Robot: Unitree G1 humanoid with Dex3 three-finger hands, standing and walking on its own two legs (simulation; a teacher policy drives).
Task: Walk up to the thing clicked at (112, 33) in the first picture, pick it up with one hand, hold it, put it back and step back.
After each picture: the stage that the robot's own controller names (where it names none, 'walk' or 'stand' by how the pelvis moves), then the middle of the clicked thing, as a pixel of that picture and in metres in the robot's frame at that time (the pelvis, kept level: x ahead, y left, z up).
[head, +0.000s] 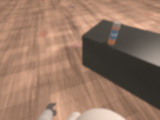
stand; (113, 33) +0.89 -0.15 +0.02
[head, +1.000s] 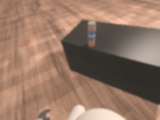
walk; (91, 34) +0.78 +0.12 +0.05
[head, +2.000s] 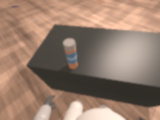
stand; (71, 55) +0.41 +0.20 +0.07
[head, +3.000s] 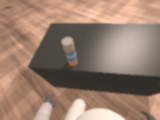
walk; (70, 53) +0.44 +0.21 +0.04
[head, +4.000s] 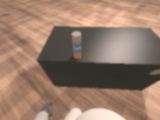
stand; (77, 46) +0.57 +0.21 +0.04
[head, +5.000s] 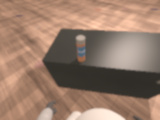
stand; (81, 49) +0.56 +0.17 +0.03
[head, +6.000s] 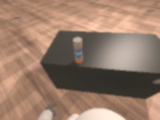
stand; (78, 51) +0.55 +0.18 +0.02
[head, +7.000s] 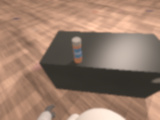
stand; (77, 51) +0.56 +0.19 +0.02
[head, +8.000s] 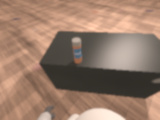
stand; (77, 51) +0.55 +0.19 +0.02
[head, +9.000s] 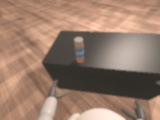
rise first; (79, 51) +0.55 +0.19 +0.02
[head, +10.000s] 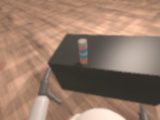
go down; (83, 52) +0.57 +0.17 +0.03
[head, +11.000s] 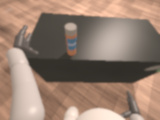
go down; (71, 41) +0.55 +0.16 +0.06
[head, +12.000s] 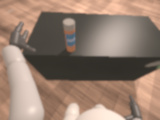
approach; (70, 37) +0.57 +0.17 +0.08
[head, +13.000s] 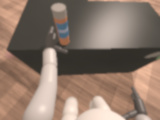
close in; (62, 28) +0.58 +0.18 +0.12
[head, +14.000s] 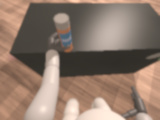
lift; (65, 36) +0.52 +0.16 +0.11
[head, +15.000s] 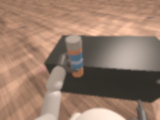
lift; (75, 59) +0.31 +0.13 +0.22
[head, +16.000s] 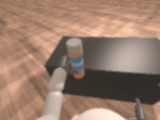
hold; (76, 61) +0.31 +0.13 +0.20
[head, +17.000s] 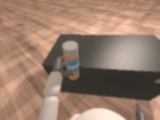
hold; (72, 63) +0.30 +0.15 +0.18
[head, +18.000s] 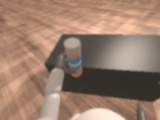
hold; (74, 60) +0.31 +0.14 +0.20
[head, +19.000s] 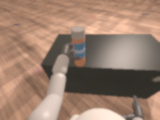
crouch; (79, 48) +0.40 +0.12 +0.21
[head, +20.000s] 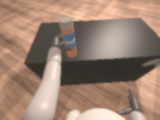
lower; (69, 39) +0.50 +0.13 +0.16
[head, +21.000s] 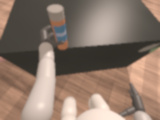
lower; (59, 31) +0.55 +0.15 +0.12
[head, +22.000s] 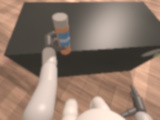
lower; (63, 37) +0.52 +0.15 +0.11
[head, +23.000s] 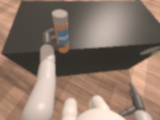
lower; (62, 35) +0.53 +0.15 +0.12
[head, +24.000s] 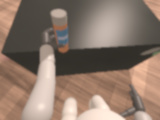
lower; (61, 34) +0.53 +0.16 +0.11
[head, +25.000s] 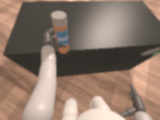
open; (61, 36) +0.53 +0.16 +0.11
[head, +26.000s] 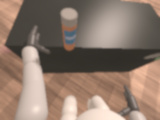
sink last; (69, 33) +0.51 +0.15 +0.11
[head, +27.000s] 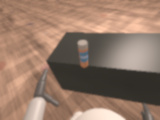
sink last; (83, 55) +0.50 +0.15 +0.07
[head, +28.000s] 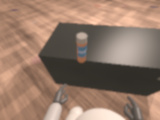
stand; (81, 49) +0.50 +0.14 +0.08
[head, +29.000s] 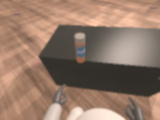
stand; (80, 49) +0.51 +0.15 +0.09
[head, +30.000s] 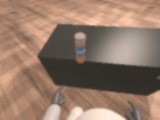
stand; (80, 49) +0.51 +0.14 +0.09
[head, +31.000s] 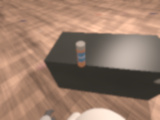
stand; (81, 55) +0.52 +0.16 +0.03
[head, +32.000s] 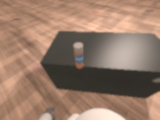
stand; (79, 56) +0.49 +0.17 +0.02
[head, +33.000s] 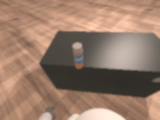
stand; (78, 57) +0.49 +0.17 +0.02
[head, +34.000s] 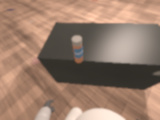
walk; (77, 50) +0.50 +0.17 +0.03
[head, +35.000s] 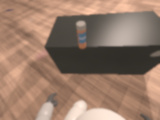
walk; (81, 36) +0.66 +0.18 +0.03
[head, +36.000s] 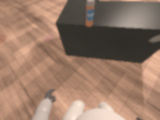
walk; (89, 13) +0.94 +0.16 +0.06
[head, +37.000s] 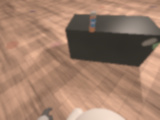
stand; (92, 22) +1.12 +0.15 +0.04
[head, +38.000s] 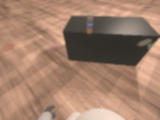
stand; (89, 24) +1.12 +0.15 +0.02
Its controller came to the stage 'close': yes
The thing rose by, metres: 0.20
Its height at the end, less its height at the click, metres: +0.00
